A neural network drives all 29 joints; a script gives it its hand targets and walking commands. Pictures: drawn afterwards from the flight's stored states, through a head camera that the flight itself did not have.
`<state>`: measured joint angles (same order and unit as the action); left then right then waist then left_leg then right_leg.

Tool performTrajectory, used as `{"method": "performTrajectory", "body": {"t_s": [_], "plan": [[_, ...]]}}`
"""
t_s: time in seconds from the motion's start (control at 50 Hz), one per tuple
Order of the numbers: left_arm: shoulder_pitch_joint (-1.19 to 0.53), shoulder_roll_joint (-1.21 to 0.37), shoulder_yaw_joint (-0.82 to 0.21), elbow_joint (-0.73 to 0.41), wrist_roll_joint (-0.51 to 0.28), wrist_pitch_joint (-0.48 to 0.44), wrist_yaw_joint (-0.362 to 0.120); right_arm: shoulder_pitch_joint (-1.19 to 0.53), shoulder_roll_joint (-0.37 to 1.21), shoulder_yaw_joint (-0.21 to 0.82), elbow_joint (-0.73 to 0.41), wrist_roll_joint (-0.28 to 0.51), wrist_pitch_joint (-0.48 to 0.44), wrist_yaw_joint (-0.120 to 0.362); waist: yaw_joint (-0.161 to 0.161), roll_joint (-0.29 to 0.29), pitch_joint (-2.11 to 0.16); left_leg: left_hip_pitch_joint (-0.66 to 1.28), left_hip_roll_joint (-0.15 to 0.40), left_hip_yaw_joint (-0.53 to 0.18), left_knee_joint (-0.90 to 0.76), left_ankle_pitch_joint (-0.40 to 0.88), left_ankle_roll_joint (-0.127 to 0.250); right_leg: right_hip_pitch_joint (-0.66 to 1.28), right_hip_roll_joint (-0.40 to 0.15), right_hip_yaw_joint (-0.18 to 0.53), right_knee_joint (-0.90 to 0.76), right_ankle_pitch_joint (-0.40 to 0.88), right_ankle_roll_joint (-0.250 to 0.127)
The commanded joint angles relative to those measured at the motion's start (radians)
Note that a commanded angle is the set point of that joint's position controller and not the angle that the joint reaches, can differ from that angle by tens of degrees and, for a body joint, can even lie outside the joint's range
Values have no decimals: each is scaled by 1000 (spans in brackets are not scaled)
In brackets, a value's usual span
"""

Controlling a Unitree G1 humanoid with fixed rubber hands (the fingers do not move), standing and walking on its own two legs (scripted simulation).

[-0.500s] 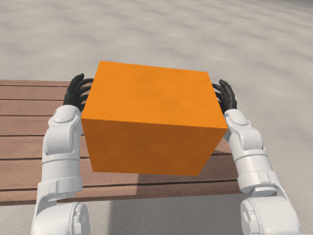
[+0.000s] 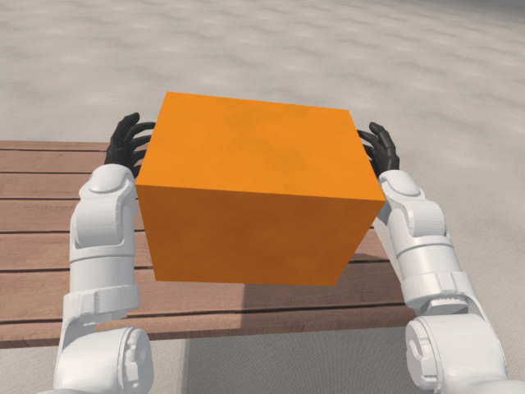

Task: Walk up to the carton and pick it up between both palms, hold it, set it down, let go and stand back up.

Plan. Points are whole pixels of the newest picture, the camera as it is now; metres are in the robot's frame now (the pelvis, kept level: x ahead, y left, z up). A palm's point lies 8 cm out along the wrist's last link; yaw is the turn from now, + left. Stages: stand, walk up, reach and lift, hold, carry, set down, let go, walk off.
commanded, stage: hold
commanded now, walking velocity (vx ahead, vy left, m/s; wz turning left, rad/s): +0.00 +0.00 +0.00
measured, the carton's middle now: (254, 193) +0.37 +0.01 +0.14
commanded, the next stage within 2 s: none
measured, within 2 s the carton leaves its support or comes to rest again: neither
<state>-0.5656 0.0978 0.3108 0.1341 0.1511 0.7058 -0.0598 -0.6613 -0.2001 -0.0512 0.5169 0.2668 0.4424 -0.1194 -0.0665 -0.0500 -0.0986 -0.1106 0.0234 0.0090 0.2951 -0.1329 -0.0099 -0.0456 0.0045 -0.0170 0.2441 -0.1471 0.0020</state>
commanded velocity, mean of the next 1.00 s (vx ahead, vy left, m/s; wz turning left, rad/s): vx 0.00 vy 0.00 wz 0.00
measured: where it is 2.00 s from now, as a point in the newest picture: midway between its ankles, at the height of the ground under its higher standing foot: outside the picture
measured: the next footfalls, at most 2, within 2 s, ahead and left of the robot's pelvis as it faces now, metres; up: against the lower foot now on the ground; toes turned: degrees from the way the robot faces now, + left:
none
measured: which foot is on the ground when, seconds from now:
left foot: down 0.00-1.00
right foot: down 0.00-1.00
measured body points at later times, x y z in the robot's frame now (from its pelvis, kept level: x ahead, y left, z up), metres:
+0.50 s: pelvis +0.00 +0.00 +0.00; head -0.06 +0.02 +0.45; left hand +0.37 +0.20 +0.21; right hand +0.37 -0.19 +0.21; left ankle +0.02 +0.12 -0.75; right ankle -0.01 -0.12 -0.75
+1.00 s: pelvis +0.00 +0.00 +0.00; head -0.06 +0.03 +0.45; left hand +0.37 +0.20 +0.21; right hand +0.37 -0.19 +0.21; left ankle +0.02 +0.12 -0.75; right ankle -0.01 -0.12 -0.75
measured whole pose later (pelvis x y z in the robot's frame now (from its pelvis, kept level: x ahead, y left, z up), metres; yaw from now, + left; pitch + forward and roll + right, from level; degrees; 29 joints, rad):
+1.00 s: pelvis +0.00 +0.00 +0.00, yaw +0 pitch -3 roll -1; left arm -0.57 0.09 0.32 0.09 0.17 0.75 -0.07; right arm -0.67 -0.21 -0.05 0.49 0.28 0.48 -0.13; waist -0.07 -0.05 -0.10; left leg -0.11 0.02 0.00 0.30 -0.13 -0.01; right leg -0.05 0.01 -0.01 0.24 -0.14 0.00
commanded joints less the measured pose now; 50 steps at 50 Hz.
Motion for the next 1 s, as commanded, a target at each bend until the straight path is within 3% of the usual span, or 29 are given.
{"method": "performTrajectory", "body": {"t_s": [0.0,0.08,0.18,0.3,0.58,0.74,0.98], "plan": [[-635,-497,-511,-179,-146,-45,-120,-755,551,360,-376,122,-61,121,-15,80,-341,215,-55,1,33,287,-25,5,53,-15,-10,246,24],[-625,-483,-483,-149,-124,-24,-123,-763,537,351,-353,120,-45,123,3,81,-295,188,-52,4,12,220,-16,-17,48,-14,-23,161,19],[-650,-491,-499,-163,-143,-19,-124,-795,552,356,-382,126,-44,122,0,73,-331,183,-53,4,18,227,-11,-11,49,-10,-19,179,21],[-670,-471,-457,-102,-127,-11,-139,-809,556,328,-325,109,-27,122,4,55,-289,142,-54,11,-12,127,6,-22,39,-5,-31,104,24],[-659,-485,-464,-107,-129,-19,-141,-809,547,329,-342,113,-36,118,-10,65,-312,172,-56,4,7,200,-6,-4,45,-9,-29,157,22],[-635,-486,-482,-173,-130,-9,-136,-778,527,347,-379,135,-33,118,-13,83,-332,210,-53,1,29,290,-26,13,56,-17,-19,213,15],[-642,-479,-485,-165,-127,-2,-130,-780,526,336,-363,119,-28,125,-6,83,-306,189,-51,5,12,217,-16,-17,49,-13,-28,153,13]]}}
